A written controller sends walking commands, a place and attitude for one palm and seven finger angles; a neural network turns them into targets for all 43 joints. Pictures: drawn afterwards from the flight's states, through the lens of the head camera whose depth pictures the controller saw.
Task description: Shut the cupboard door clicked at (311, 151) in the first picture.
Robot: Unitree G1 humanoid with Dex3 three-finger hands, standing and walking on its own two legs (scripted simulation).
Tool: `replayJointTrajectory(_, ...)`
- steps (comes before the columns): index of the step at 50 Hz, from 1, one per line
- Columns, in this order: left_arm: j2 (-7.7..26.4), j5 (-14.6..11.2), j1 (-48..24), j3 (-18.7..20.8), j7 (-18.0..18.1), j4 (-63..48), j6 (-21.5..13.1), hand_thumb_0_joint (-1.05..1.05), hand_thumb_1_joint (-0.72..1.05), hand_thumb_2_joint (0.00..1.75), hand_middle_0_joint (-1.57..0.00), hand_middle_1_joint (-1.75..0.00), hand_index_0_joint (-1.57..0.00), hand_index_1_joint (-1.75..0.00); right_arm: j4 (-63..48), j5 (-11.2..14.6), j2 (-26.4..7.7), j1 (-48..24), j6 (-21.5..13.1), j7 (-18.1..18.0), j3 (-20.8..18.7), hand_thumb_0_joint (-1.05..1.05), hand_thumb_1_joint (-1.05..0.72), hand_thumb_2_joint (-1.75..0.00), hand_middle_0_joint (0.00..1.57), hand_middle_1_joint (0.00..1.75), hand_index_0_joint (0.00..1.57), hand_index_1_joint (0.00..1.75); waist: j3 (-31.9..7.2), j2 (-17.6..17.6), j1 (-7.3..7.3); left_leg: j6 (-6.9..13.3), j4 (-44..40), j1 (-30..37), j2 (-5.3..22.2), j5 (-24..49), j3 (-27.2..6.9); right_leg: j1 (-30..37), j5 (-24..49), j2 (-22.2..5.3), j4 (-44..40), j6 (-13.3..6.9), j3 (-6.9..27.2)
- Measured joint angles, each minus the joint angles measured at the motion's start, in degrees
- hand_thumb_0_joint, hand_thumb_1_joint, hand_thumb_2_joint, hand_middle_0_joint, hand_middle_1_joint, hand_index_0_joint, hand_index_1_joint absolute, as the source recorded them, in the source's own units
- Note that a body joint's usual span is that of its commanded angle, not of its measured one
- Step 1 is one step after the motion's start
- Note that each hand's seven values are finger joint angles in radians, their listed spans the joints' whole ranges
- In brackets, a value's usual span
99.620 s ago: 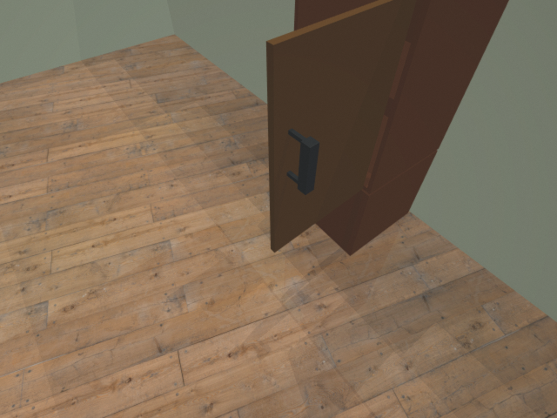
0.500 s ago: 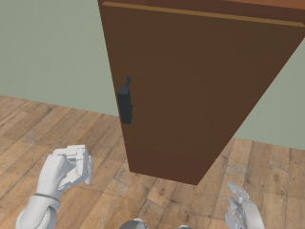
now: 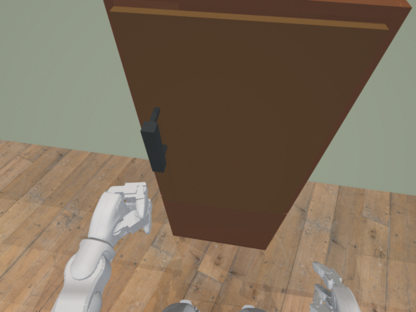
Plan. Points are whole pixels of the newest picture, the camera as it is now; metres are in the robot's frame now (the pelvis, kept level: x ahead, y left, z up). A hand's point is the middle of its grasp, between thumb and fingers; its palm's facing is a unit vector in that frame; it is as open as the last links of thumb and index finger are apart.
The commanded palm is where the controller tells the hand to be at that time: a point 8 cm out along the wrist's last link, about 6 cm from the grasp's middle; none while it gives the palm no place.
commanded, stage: bring the fist close to the handle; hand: left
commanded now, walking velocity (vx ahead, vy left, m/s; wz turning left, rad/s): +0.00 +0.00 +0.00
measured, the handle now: (157, 140) +0.44 +0.13 +0.06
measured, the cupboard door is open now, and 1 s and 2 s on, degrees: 2 2 0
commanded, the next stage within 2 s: push the door shut along its arc in 0.74 s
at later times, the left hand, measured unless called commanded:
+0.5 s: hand (164, 182) +0.34 +0.10 +0.07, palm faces -0.08 -1.00 -0.03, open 3.1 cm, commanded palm +0.31 +0.15 +0.07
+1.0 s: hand (166, 185) +0.34 +0.10 +0.06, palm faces -0.17 -0.98 -0.03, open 3.1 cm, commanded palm +0.34 +0.15 +0.07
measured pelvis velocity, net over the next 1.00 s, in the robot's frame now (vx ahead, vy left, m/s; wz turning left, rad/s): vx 0.00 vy -0.01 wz -0.01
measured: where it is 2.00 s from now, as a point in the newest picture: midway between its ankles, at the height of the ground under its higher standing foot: outside the picture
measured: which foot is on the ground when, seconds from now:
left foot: down 0.00-1.00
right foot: down 0.00-1.00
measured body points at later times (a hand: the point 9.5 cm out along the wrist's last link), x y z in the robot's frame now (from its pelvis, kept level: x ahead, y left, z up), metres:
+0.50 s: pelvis +0.00 -0.02 +0.00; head +0.05 -0.02 +0.45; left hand +0.33 +0.15 +0.08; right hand +0.14 -0.26 -0.09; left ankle +0.01 +0.06 -0.68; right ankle +0.00 -0.09 -0.68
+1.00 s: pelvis +0.00 -0.01 +0.00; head +0.05 -0.02 +0.45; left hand +0.34 +0.15 +0.06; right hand +0.14 -0.26 -0.10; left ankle +0.01 +0.06 -0.68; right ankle +0.00 -0.09 -0.68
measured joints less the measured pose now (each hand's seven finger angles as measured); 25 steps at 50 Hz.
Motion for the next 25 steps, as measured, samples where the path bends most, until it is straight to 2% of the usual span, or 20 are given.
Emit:
replayJointTrajectory(4,-0.39,0.51,-2.15,-1.1,2.09,0.73,-0.72,0.02,0.9,0.9,-1.3,-1.5,-1.3,-1.5,0.35,-0.27,0.35,-0.6,-0.02,-0.34,0.0,0.01,-0.91,-0.9,0.2,0.3,0.2,0.3,0.39,-0.44,-0.2,-0.24,-0.4,0.38,0.13,0.1,0.3,0.09,0.04,0.12,0.0,-0.26,0.32)
replayJointTrajectory(9,-1.15,1.08,-7.35,0.03,4.92,3.47,-3.24,0.02,0.9,0.9,-1.3,-1.5,-1.3,-1.49,1.34,-0.46,0.79,-1.21,0.37,0.42,0.03,0.01,-0.91,-0.9,0.2,0.3,0.2,0.3,0.09,-0.83,-0.17,-0.61,-0.32,0.08,0.25,0.09,0.33,-0.38,-0.11,0.23,0.36,-0.62,0.34)
replayJointTrajectory(18,-2.04,1.67,-11.73,-1.46,4.38,10.93,-0.43,0.02,0.9,0.9,-1.3,-1.5,-1.3,-1.5,1.4,-0.24,0.83,-0.79,2.83,0.94,0.01,0.01,-0.91,-0.9,0.2,0.3,0.2,0.3,0.27,-0.67,-0.42,-0.99,-1.84,1.21,0.4,0.63,0.58,0.4,0.31,0.42,-0.69,-0.94,0.72)
replayJointTrajectory(25,-1.8,1.64,-13.74,1.44,5.93,12.39,-4.86,0.02,0.9,0.9,-1.3,-1.5,-1.3,-1.49,2.63,-0.46,1.11,-0.47,3.35,1.3,-0.45,0.01,-0.91,-0.9,0.2,0.3,0.2,0.3,0.14,-1.51,-0.38,-1.39,-2.24,1.4,0.75,0.73,0.96,0.26,0.45,0.77,-0.76,-1.34,1.12)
